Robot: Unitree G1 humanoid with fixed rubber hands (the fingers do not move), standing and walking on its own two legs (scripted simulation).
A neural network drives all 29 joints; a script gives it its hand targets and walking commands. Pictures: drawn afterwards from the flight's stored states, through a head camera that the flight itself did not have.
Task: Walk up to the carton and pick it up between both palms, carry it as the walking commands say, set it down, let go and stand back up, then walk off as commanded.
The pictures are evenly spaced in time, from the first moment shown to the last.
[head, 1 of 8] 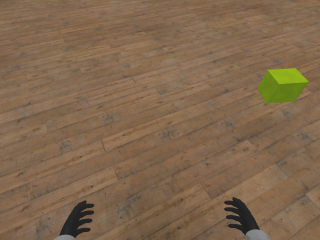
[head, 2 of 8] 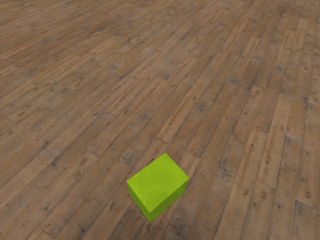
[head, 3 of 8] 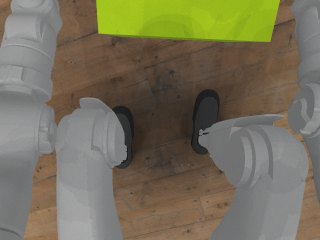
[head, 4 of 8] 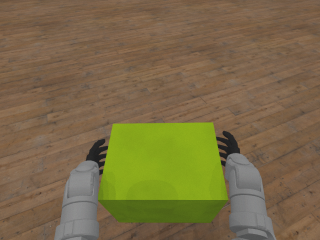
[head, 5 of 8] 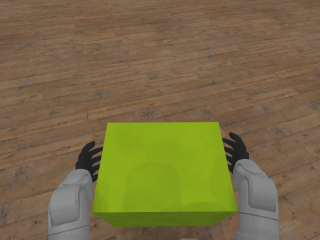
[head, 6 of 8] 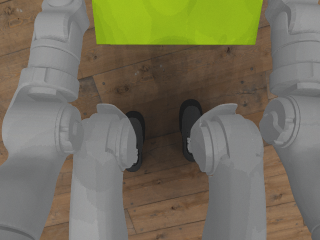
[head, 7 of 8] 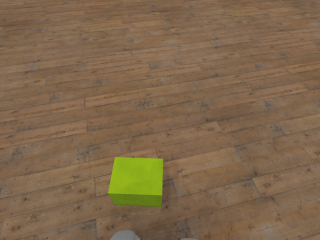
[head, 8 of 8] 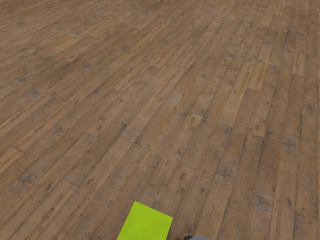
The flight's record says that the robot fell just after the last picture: no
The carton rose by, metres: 0.67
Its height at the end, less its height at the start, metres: +0.00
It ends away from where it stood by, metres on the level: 0.86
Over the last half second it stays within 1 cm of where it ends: yes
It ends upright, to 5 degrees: yes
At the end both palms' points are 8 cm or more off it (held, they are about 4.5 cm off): yes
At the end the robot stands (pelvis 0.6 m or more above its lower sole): yes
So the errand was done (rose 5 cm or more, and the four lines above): yes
